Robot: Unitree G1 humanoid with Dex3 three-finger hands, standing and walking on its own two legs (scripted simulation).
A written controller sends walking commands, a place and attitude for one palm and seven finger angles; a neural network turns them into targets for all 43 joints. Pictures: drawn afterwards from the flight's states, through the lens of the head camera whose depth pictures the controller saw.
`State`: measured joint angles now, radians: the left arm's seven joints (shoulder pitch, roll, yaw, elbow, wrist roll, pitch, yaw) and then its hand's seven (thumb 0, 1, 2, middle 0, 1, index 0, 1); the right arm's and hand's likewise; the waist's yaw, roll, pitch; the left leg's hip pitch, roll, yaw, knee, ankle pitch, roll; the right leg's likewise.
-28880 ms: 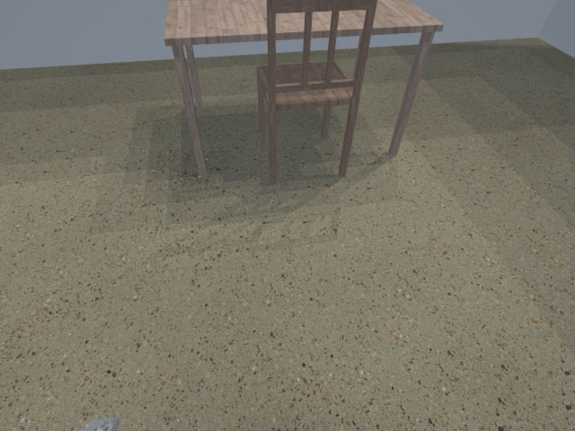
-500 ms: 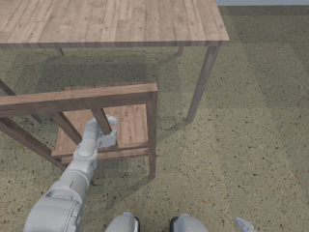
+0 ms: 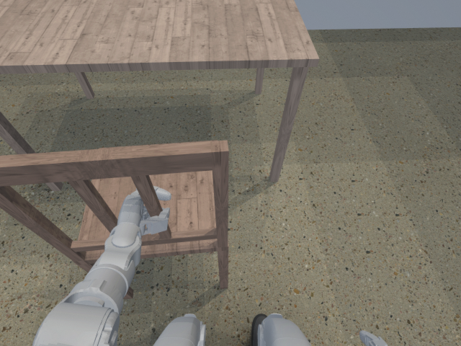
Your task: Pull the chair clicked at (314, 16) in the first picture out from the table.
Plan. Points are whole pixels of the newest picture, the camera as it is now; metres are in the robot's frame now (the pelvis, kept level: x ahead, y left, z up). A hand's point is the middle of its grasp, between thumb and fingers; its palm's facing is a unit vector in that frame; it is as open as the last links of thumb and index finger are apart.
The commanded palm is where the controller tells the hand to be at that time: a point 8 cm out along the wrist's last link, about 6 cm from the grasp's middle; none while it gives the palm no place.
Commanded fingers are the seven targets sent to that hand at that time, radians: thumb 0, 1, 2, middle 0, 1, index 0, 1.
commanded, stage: step backward, pulling the chair out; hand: left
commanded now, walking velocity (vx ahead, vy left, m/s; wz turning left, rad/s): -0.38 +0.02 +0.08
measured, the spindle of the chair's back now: (104, 213) +0.37 +0.27 -0.06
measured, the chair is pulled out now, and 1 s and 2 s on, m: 0.39 0.60 0.68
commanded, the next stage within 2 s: stop walking, hand still on the chair in 0.68 s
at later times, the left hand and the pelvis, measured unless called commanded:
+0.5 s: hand (158, 246) +0.29 +0.14 -0.05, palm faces +0.05 -0.98 -0.20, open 5.8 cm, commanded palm +0.29 +0.20 -0.05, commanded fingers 0.00 0.90 0.90 -0.50 -1.45 -0.50 -1.45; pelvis -0.08 -0.01 +0.01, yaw +3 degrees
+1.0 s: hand (162, 333) +0.15 +0.11 -0.05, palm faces +0.02 -0.98 -0.18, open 5.7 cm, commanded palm +0.14 +0.16 -0.03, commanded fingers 0.00 0.90 0.90 -0.50 -1.45 -0.50 -1.45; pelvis -0.16 -0.02 +0.01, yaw +4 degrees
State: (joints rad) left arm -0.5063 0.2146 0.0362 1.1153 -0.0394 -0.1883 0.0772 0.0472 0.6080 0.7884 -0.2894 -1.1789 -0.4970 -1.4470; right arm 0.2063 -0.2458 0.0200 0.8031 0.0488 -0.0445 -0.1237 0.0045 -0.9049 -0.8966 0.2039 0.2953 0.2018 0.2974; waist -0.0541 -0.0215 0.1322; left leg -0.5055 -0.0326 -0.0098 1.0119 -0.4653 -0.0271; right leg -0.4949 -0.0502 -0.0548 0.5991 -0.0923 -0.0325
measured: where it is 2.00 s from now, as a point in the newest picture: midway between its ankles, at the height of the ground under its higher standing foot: outside the picture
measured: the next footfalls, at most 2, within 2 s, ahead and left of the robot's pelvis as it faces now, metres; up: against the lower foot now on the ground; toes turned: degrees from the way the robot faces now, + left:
left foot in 0.10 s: -0.01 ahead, +0.12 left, +0.00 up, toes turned -2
right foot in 0.34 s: +0.01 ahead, -0.14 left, +0.00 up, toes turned +1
